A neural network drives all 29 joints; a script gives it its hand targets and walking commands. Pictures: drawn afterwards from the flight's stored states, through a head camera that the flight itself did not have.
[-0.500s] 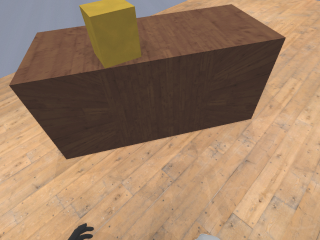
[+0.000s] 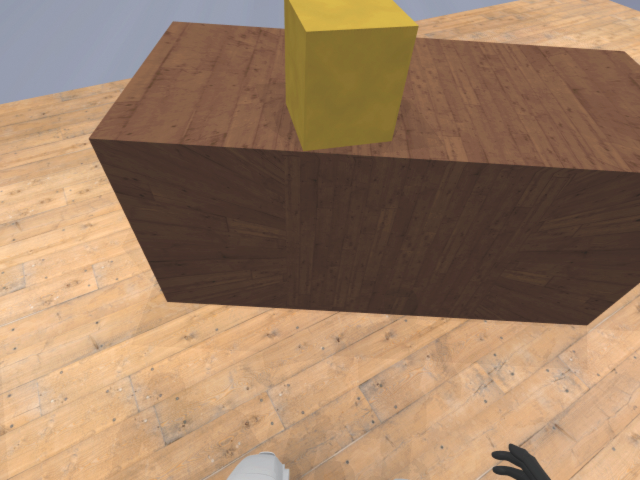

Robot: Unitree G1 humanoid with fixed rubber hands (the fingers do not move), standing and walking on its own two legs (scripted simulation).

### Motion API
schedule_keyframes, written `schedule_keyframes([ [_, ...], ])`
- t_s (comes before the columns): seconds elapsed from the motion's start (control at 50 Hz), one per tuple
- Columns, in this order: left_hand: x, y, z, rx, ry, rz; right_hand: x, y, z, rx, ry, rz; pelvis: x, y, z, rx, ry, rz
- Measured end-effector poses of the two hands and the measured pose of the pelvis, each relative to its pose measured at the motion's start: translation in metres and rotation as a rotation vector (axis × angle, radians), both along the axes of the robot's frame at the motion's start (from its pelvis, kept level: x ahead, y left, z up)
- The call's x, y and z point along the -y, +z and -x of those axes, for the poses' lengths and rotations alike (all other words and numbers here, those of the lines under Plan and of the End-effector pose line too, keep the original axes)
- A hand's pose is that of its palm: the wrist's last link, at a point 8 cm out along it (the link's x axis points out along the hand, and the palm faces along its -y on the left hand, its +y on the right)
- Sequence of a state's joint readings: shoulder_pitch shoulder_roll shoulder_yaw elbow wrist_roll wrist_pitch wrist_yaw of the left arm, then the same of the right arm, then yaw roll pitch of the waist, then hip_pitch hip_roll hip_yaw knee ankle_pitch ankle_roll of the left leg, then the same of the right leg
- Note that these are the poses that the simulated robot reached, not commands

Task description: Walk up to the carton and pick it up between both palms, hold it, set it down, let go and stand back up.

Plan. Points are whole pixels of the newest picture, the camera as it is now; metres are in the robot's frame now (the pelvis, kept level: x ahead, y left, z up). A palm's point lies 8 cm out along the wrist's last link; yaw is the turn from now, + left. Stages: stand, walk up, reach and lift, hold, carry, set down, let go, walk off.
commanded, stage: walk up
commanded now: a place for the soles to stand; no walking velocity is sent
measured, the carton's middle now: (341, 71) +0.88 +0.01 +0.07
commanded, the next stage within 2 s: none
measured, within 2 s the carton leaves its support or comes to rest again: neither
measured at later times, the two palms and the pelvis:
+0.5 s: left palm (184, 400) +0.22 +0.21 -0.08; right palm (551, 416) +0.24 -0.31 -0.11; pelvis +0.18 -0.05 +0.01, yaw +2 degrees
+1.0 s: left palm (197, 292) +0.41 +0.24 -0.10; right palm (500, 312) +0.40 -0.27 -0.08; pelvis +0.32 -0.02 +0.01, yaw +0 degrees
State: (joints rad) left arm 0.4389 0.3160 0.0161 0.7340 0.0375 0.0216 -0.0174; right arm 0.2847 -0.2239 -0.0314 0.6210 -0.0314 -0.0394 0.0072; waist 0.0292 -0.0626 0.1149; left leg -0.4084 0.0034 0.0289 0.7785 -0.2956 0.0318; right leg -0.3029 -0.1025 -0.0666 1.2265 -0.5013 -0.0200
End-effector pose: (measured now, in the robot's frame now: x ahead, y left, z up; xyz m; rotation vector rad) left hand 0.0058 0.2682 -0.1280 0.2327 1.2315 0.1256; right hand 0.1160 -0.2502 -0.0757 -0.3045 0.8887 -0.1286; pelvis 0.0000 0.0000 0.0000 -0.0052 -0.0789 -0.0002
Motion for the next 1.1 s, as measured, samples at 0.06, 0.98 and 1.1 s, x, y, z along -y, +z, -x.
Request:
schedule_keyframes([
  [0.06,0.004,0.011,-0.053,0.080,-0.034,0.011,0.003,0.002,0.004,-0.061,-0.038,0.003,0.002,0.009,-0.020,-0.002,0.001,-0.005],
  [0.98,0.024,0.028,-0.390,0.141,-0.045,-0.004,0.016,-0.004,-0.281,-0.136,-0.065,-0.010,0.014,0.017,-0.321,-0.027,0.003,-0.001],
  [1.1,0.045,0.036,-0.441,0.230,-0.090,-0.015,0.035,-0.028,-0.283,-0.179,-0.099,-0.052,0.025,0.007,-0.331,-0.023,-0.013,0.006],
])
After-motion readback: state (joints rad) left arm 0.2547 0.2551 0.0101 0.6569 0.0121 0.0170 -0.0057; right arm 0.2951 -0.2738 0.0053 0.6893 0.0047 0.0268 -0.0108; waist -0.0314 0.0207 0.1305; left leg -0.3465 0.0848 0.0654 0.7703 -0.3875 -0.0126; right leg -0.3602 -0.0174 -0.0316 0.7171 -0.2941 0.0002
